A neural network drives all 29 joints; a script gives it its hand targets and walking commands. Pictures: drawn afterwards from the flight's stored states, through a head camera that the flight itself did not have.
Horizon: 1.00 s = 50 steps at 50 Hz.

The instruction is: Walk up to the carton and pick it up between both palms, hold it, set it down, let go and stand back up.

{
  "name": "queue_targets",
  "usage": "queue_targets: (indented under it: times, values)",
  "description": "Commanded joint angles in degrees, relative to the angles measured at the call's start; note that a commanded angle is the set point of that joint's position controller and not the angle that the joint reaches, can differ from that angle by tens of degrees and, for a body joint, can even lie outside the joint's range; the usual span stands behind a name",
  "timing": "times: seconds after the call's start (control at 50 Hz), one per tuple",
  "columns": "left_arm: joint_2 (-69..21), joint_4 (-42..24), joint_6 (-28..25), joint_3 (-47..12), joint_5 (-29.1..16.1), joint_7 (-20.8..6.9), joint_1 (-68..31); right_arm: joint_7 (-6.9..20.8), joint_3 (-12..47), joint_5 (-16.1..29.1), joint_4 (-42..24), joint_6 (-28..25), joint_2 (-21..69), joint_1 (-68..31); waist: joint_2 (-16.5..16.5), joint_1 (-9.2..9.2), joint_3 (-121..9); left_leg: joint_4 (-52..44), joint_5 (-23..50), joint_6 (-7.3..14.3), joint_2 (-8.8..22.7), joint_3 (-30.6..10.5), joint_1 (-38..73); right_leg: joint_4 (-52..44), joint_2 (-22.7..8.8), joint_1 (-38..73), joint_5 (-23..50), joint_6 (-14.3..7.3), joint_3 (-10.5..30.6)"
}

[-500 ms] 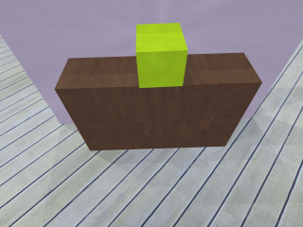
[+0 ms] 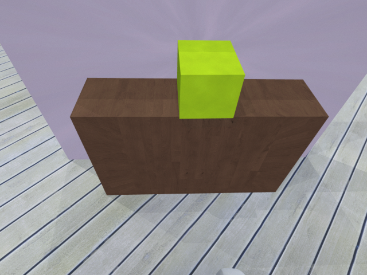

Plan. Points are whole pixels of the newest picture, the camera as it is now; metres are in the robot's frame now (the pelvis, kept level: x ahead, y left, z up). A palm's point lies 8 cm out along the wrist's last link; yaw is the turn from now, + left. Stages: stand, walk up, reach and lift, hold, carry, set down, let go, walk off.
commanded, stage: walk up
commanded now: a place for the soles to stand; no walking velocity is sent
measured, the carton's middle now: (205, 78) +0.80 -0.06 -0.02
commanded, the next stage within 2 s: none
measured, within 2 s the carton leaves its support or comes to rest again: neither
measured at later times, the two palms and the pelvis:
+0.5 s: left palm (127, 217) +0.28 +0.17 -0.12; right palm (309, 273) +0.16 -0.29 -0.13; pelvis +0.21 -0.06 +0.00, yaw +6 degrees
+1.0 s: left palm (125, 225) +0.27 +0.18 -0.15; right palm (254, 164) +0.47 -0.22 -0.14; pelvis +0.35 -0.03 -0.01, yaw +9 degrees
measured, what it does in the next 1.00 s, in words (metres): walks ahead: right foot, then left foot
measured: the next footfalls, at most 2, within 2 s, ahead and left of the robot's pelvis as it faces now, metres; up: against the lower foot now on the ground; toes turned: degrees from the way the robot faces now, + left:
right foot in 0.36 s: +0.33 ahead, -0.12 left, +0.00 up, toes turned -2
left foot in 0.86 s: +0.47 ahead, +0.07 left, +0.00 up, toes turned -1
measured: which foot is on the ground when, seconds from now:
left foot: down 0.00-0.38, up 0.40-0.84, down 0.86-1.00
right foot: up 0.00-0.34, down 0.36-0.88, up 0.90-1.00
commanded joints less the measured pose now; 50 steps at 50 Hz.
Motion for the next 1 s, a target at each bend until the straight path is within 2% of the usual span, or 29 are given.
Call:
queue_targets:
  times: [0.0,0.02,0.06,0.2,0.24,0.28,0.32,0.34,0.36,0.38,0.4,0.42,0.44,0.46,0.52,0.6,0.64,0.66,0.7,0.74,0.76,0.8,0.82,0.84,0.86,0.88,0.9,0.92,0.98]
  values:
    - [2.45,-4.67,-2.38,-0.17,0.49,-0.84,0.27,0.10,-1.36,-0.57,-1.72,-1.64,-8.35,4.78,9.44,-0.57,12.10,-29.19,-15.68,-0.72,15.92,-23.83,-1.50,-0.24,-2.95,-16.10,11.12,1.14,-0.44]
    - [2.67,-5.09,-2.39,0.03,0.54,-0.99,-0.43,0.17,-1.10,-0.55,-0.99,-2.29,-8.04,6.27,8.03,-0.78,11.13,-28.13,-10.72,0.12,15.45,-22.57,-1.13,-0.51,-2.91,-15.83,13.70,1.09,-0.99]
    - [1.80,-5.75,-2.43,-0.36,0.48,-0.97,-1.74,0.35,-0.97,-0.76,-0.31,-2.85,-7.26,9.11,8.51,-0.88,8.81,-26.28,-2.57,1.46,12.95,-17.69,2.43,-1.90,-2.19,-15.90,17.15,0.89,-2.87]
    - [-0.25,-12.83,-3.30,-1.47,-0.03,-1.38,-16.13,0.23,-0.21,-0.92,0.69,-3.68,-4.35,14.67,7.01,-3.45,8.80,-20.45,17.98,4.35,12.22,-12.84,6.36,-18.92,-1.09,-13.26,25.06,-0.71,-8.17]
    - [-0.51,-13.91,-3.54,-1.37,-0.26,-1.14,-17.02,0.03,-0.32,-1.04,1.15,-3.53,-4.45,16.66,8.81,-4.16,7.57,-17.87,21.98,4.98,13.57,-13.69,6.48,-21.03,-0.56,-9.24,24.09,-1.70,-8.78]
    - [-0.68,-14.04,-3.91,-1.24,-0.45,-0.84,-13.36,0.00,-0.64,-1.15,-0.10,-3.17,-5.84,14.38,10.81,-2.09,6.29,-15.44,20.02,4.67,13.91,-13.05,3.50,-25.93,-0.55,-0.65,24.68,-2.58,-7.54]
    - [2.90,-10.75,-4.26,0.57,-0.61,0.15,-1.99,0.54,-0.42,-0.87,-0.91,-2.93,-5.83,13.83,4.85,3.61,1.62,-0.38,19.96,2.79,10.22,-9.35,-4.00,-30.23,1.21,18.13,19.96,-3.36,-7.31]
    - [6.94,-9.52,-4.68,1.46,-0.25,0.90,5.67,0.81,-0.09,-0.18,-1.91,-2.82,-4.42,16.64,-3.08,5.50,-6.22,15.91,7.94,0.87,5.15,-6.62,-11.17,-33.58,-8.79,30.89,13.84,-6.34,6.03]
    - [11.28,-10.06,-4.04,2.21,-0.83,1.59,9.77,0.80,0.85,0.24,-2.95,-2.20,-0.74,20.22,-10.28,4.98,-13.10,32.47,-15.58,-1.46,-0.90,-3.96,-18.25,-40.58,-23.06,37.60,1.96,-10.75,29.31]
    - [12.51,-10.11,-2.93,3.26,-2.49,2.41,8.13,0.53,-0.80,0.73,-3.26,-1.28,-4.90,18.65,-7.81,7.74,-10.45,38.30,-14.34,-3.23,-0.41,-6.16,-23.24,-47.64,-23.59,32.41,-13.62,-15.13,36.60]
    - [10.01,-10.65,-2.62,2.77,-3.35,2.81,4.37,0.87,-1.21,-0.42,-4.67,-1.12,-6.93,13.37,-2.15,6.37,-2.15,40.54,-10.71,-3.47,2.13,-7.24,-24.07,-52.00,-22.48,22.91,-19.37,-12.77,34.80]
    - [8.40,-11.09,-2.93,2.16,-3.52,2.78,1.03,1.18,-1.09,-0.83,-6.05,-1.41,-5.04,10.08,-1.83,5.29,1.03,41.27,-7.35,-3.32,3.58,-6.08,-25.12,-51.56,-20.78,19.72,-14.62,-11.91,26.96]
    - [6.51,-11.67,-3.75,1.81,-3.43,2.53,-1.02,1.36,-0.74,-1.12,-6.03,-1.56,-2.26,9.09,0.83,3.78,3.79,39.83,-3.31,-3.45,5.35,-6.37,-23.82,-51.21,-19.45,15.18,-5.73,-10.91,20.97]
    - [4.62,-11.27,-4.57,1.33,-3.52,2.28,-2.38,1.71,-0.97,-1.57,-5.67,-1.25,-2.30,9.65,1.30,1.96,3.95,36.22,-0.64,-3.40,6.39,-6.36,-20.66,-51.03,-16.09,11.53,-0.11,-8.35,14.73]
    - [1.75,-8.44,-6.18,0.43,-2.24,1.37,-0.06,2.19,-0.77,-2.00,-4.78,-0.70,-0.40,10.42,-1.06,-0.07,2.46,34.47,1.64,-3.90,5.28,-4.25,-17.13,-48.50,-13.12,9.24,16.00,-8.52,5.62]
    - [1.87,-6.78,-6.05,0.41,-1.60,1.14,1.80,2.57,-0.89,-1.80,-7.85,-0.40,-1.12,2.85,-2.28,-0.50,5.38,23.24,7.92,-3.79,5.31,-2.27,-21.28,-49.20,-10.44,10.36,18.26,-7.33,0.18]
    - [0.92,-5.69,-5.60,0.23,-1.77,1.01,3.33,2.19,-0.40,-1.35,-8.98,-0.49,-0.81,-1.80,-3.69,0.19,8.62,14.70,11.97,-3.48,4.96,-0.82,-20.51,-49.17,-8.59,8.92,19.30,-5.21,-1.86]
    - [1.39,-5.49,-5.54,-0.08,-1.79,1.16,2.79,1.99,-0.13,-1.33,-9.46,-0.53,-0.81,-4.07,-3.20,0.29,8.24,10.15,12.94,-2.98,3.67,0.41,-18.17,-47.87,-7.96,8.90,22.81,-4.88,-2.75]
    - [1.40,-5.05,-5.14,-0.30,-1.74,1.38,3.42,1.23,0.44,-0.96,-9.93,-0.94,0.04,-6.10,-5.81,0.58,6.93,5.99,17.25,-1.96,2.58,1.99,-13.61,-42.89,-8.29,8.71,34.11,-5.28,-4.44]
    - [2.53,-4.59,-4.37,-0.59,-1.45,1.50,4.71,0.28,0.58,-0.75,-10.12,-1.07,0.00,-8.09,-4.36,1.63,4.00,4.93,17.93,-0.62,1.16,2.68,-9.47,-37.37,-9.65,9.35,43.92,-5.90,-4.15]
    - [2.78,-4.91,-3.99,-0.92,-1.36,1.63,3.85,-0.16,0.32,-0.45,-9.42,-1.22,-0.59,-7.55,-3.45,0.70,3.98,3.71,18.09,-0.17,1.32,1.89,-7.56,-35.63,-10.24,7.65,44.69,-6.30,-3.59]
    - [3.55,-5.26,-3.37,-1.16,-1.77,1.57,3.67,-0.86,0.07,-0.68,-7.66,-1.67,-2.11,-2.54,-1.00,-1.87,1.54,-4.03,23.08,1.29,0.85,2.01,-0.01,-29.16,-8.60,6.76,37.94,-5.19,-4.58]
    - [1.98,-4.71,-3.42,-1.62,-1.83,1.34,5.91,-0.99,-0.58,-0.73,-6.08,-1.84,-3.95,1.43,2.00,-3.00,-1.21,-5.67,27.97,2.28,3.63,-0.86,6.52,-24.50,-6.51,5.14,30.21,-4.39,-5.20]
    - [0.27,-4.67,-3.36,-1.98,-1.88,1.57,8.60,-1.15,-1.22,-0.52,-5.85,-1.91,-7.20,3.67,6.29,-3.12,-4.42,-4.59,40.44,4.37,11.20,-10.58,12.92,-17.47,-2.91,0.69,14.44,-2.97,-6.45]
    - [-2.72,-4.77,-2.43,-2.83,-2.55,2.17,12.63,-1.15,-0.91,0.23,-6.65,-1.13,-7.51,4.49,11.20,-2.75,-10.45,-6.61,46.68,11.30,22.49,-22.12,14.92,-4.51,0.66,0.27,-10.08,-0.65,-4.91]
    - [-1.37,-4.32,-1.09,-2.31,-2.61,2.71,14.85,-1.39,-1.22,1.35,-7.24,-0.18,-8.58,1.96,11.68,-1.70,-11.48,-12.37,28.40,15.26,25.75,-30.25,9.92,-1.17,1.64,1.16,-12.51,0.00,-1.58]
    - [1.45,-5.47,-0.43,-1.84,-2.10,2.80,11.67,-1.64,-0.64,1.48,-8.44,0.58,-7.61,-3.09,9.83,-1.02,-8.04,-17.46,10.90,15.20,24.78,-30.33,4.60,-1.05,1.00,-0.35,-12.23,-0.25,-0.95]
    - [0.68,-5.88,-0.33,-2.01,-1.65,2.41,9.14,-2.03,0.16,1.33,-9.28,0.91,-6.26,-7.15,8.65,0.14,-3.72,-19.96,3.65,13.47,22.33,-27.09,0.00,-1.71,0.87,-1.63,-10.07,-0.18,-0.51]
    - [-1.33,-6.02,-0.88,-2.03,-1.67,2.26,6.78,-1.85,0.74,1.15,-8.00,0.85,-5.70,-11.13,7.05,0.93,0.52,-20.14,5.67,10.36,17.49,-16.70,-8.38,-11.18,0.17,3.45,-5.37,0.29,-0.92]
